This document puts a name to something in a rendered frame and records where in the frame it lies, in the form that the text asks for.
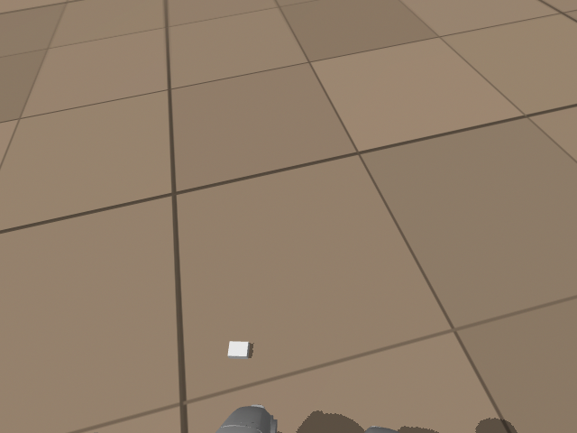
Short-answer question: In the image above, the small box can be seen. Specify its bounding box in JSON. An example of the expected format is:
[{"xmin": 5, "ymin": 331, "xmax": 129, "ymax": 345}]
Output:
[{"xmin": 227, "ymin": 341, "xmax": 250, "ymax": 359}]

